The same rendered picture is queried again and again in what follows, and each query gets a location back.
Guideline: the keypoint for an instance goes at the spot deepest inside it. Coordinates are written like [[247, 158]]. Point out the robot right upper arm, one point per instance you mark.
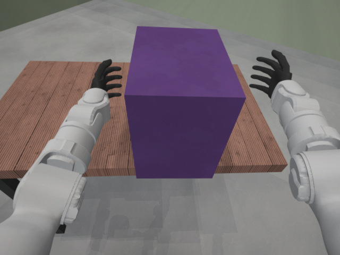
[[315, 179]]

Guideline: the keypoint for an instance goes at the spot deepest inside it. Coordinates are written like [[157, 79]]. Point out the left robot forearm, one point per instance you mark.
[[72, 146]]

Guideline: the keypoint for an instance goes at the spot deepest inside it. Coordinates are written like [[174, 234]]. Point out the robot left upper arm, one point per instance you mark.
[[51, 196]]

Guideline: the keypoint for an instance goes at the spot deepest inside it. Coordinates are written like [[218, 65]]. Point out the table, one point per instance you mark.
[[37, 103]]

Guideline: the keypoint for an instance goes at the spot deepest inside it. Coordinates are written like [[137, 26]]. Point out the right robot hand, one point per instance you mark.
[[281, 73]]

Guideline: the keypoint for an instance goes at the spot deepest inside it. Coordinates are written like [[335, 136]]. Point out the right robot forearm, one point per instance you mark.
[[300, 116]]

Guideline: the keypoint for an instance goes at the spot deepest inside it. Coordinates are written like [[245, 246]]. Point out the left robot hand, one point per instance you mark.
[[100, 80]]

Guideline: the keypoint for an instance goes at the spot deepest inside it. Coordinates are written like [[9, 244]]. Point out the carton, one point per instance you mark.
[[182, 100]]

